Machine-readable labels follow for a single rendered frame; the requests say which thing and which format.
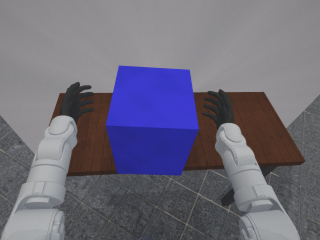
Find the table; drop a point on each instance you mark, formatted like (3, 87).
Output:
(258, 121)

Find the robot left hand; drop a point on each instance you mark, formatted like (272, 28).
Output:
(70, 103)

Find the right robot forearm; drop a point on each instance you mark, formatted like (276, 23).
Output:
(251, 192)

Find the robot left upper arm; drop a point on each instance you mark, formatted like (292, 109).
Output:
(36, 224)

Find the robot right upper arm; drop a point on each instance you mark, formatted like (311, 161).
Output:
(266, 225)

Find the carton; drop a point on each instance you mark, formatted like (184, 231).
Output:
(152, 120)

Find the robot right hand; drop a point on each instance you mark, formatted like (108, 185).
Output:
(224, 111)

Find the left robot forearm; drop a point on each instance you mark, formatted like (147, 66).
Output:
(44, 188)

